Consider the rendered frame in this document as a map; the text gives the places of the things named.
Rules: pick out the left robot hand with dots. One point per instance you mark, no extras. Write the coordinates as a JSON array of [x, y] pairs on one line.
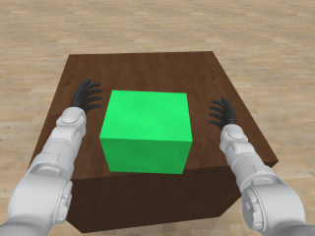
[[81, 97]]

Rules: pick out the carton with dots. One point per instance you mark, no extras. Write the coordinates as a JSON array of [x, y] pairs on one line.
[[146, 132]]

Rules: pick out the right robot forearm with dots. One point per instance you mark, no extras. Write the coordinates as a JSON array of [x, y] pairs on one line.
[[245, 163]]

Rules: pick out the right robot hand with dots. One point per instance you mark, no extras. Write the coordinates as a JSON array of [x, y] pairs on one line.
[[228, 114]]

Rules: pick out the pedestal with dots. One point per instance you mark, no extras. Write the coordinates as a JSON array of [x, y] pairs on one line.
[[105, 200]]

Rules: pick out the left robot upper arm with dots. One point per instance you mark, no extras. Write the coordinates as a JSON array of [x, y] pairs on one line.
[[41, 202]]

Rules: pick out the left robot forearm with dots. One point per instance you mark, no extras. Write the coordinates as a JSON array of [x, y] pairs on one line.
[[60, 150]]

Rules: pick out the right robot upper arm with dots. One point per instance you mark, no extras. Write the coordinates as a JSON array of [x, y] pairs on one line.
[[274, 210]]

